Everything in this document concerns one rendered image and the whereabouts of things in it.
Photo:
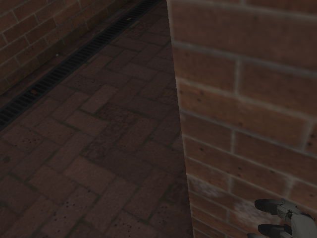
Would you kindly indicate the right robot hand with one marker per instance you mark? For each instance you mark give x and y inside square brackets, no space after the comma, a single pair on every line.
[302,224]

